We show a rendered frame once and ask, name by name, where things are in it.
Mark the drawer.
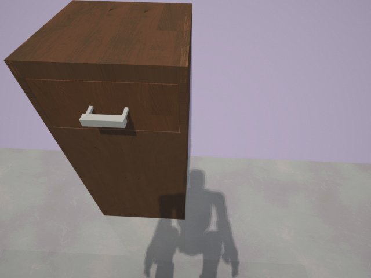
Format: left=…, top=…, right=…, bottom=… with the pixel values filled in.
left=25, top=78, right=180, bottom=131

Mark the cabinet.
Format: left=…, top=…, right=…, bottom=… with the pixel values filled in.
left=4, top=0, right=192, bottom=220

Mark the handle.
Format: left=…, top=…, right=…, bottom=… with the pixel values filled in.
left=79, top=106, right=129, bottom=128

